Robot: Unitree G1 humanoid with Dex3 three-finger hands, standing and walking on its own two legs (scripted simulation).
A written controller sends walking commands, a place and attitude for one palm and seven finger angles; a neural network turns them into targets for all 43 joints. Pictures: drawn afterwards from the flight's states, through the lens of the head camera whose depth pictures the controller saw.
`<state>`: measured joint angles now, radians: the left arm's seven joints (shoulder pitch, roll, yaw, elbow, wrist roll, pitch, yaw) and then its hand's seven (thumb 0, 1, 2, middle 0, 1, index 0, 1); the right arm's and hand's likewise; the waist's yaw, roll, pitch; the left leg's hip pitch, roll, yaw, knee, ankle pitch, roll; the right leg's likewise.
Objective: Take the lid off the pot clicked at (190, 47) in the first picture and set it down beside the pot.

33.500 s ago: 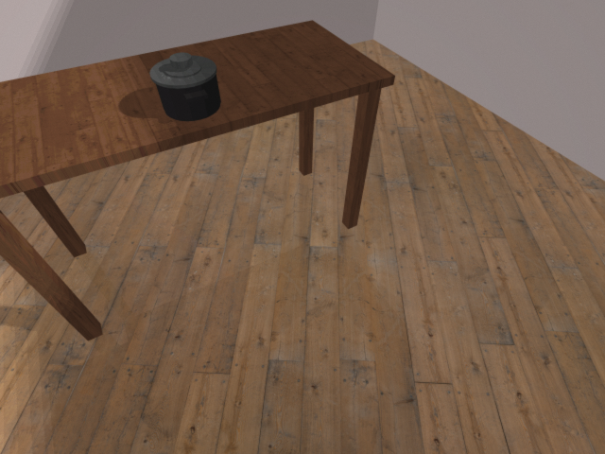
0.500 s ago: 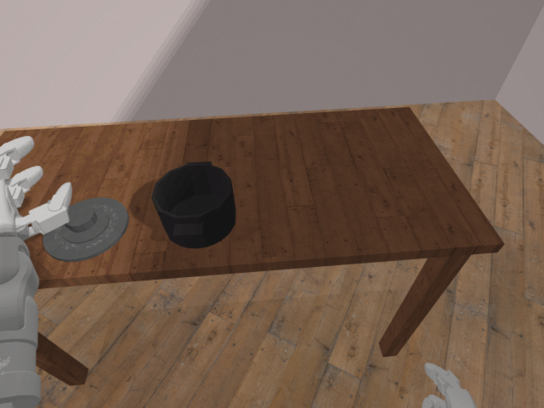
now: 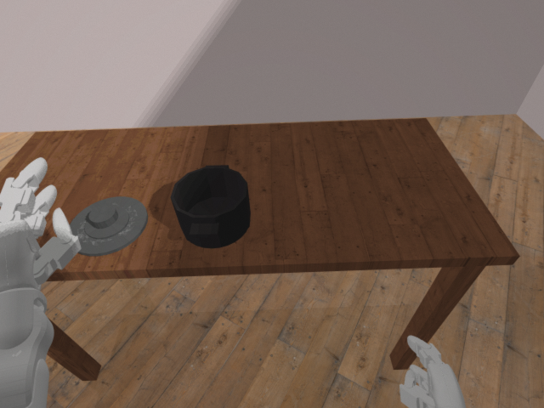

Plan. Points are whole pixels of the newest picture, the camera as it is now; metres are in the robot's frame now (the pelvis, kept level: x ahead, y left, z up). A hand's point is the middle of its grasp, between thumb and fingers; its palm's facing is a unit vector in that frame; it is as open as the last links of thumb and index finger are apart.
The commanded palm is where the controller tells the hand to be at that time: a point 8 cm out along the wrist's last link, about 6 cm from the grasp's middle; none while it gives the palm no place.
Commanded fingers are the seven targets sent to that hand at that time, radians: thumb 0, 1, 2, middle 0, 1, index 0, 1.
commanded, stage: draw the hand back to the body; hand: left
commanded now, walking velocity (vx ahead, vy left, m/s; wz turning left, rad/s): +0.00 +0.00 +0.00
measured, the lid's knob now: (103, 215) +0.46 +0.43 -0.03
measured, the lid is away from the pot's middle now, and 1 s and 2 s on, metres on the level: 0.23 0.23 0.23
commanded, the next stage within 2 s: step back with the hand held close in 0.60 s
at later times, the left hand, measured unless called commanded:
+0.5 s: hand (51, 309) +0.17 +0.26 +0.15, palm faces +0.39 -0.86 -0.32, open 7.5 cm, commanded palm +0.11 +0.30 +0.17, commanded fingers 0.00 0.90 0.90 -0.20 -0.30 -0.20 -0.30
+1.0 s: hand (37, 321) +0.16 +0.28 +0.14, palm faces +0.30 -0.86 -0.42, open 7.5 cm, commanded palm +0.10 +0.33 +0.17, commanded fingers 0.00 0.90 0.90 -0.20 -0.30 -0.20 -0.30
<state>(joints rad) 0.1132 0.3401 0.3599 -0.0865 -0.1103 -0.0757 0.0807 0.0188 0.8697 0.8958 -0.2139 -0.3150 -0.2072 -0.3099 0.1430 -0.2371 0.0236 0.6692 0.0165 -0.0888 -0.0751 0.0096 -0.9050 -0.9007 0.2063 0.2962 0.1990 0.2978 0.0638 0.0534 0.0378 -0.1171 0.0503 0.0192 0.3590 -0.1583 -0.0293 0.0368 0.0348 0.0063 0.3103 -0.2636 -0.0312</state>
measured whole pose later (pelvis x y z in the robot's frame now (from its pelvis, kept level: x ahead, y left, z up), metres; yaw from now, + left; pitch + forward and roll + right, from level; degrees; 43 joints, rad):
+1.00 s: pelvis -0.03 +0.05 -0.01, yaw +0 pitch -2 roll -2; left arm 0.59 0.36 0.33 -0.53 -0.06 -0.14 0.06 0.02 0.89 0.90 -0.21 -0.30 -0.21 -0.30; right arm 0.18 -0.23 -0.01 0.56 0.01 -0.03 -0.06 0.01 -0.90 -0.90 0.21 0.30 0.20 0.30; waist 0.02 0.02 0.05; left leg -0.28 0.02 0.03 0.48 -0.17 0.03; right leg -0.11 0.00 0.02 0.40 -0.25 0.03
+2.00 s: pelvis -0.21 +0.08 -0.02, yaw -4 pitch +0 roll -1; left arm 0.49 0.39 0.36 -0.56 -0.07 -0.23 0.11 0.01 0.88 0.90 -0.22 -0.30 -0.21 -0.30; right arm 0.16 -0.17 0.00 0.63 0.00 -0.10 -0.06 0.01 -0.90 -0.90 0.21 0.30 0.20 0.30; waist -0.01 -0.04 0.02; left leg -0.39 -0.03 0.04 0.58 -0.18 0.07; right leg -0.31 0.03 0.07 0.77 -0.47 0.01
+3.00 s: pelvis -0.36 +0.11 -0.04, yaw +8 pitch +2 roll -1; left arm 0.29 0.24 0.17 0.25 0.03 0.05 0.04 0.01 0.90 0.90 -0.20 -0.30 -0.19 -0.30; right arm 0.31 -0.26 -0.03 0.69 -0.03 0.00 0.03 0.01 -0.91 -0.90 0.21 0.30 0.20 0.30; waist -0.07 0.04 -0.06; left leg -0.43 0.06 0.04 0.78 -0.42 0.04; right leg -0.47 -0.04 -0.11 0.89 -0.50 -0.02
